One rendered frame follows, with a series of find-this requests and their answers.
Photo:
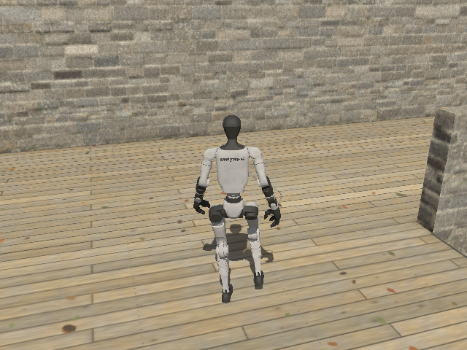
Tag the robot left hand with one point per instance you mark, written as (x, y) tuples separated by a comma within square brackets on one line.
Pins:
[(203, 203)]

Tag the robot left thigh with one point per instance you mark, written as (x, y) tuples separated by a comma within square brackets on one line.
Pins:
[(218, 226)]

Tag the robot left forearm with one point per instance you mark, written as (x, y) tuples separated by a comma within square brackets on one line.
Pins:
[(199, 192)]

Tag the right robot upper arm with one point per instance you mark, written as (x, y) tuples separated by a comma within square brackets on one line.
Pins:
[(259, 165)]

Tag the humanoid robot head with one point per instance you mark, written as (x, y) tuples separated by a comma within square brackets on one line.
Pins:
[(232, 126)]

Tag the left robot upper arm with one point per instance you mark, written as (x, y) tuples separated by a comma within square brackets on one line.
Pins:
[(206, 165)]

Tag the robot right forearm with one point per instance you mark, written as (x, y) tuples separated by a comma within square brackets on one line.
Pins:
[(270, 197)]

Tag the robot right hand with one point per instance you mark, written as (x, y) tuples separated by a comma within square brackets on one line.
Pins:
[(276, 216)]

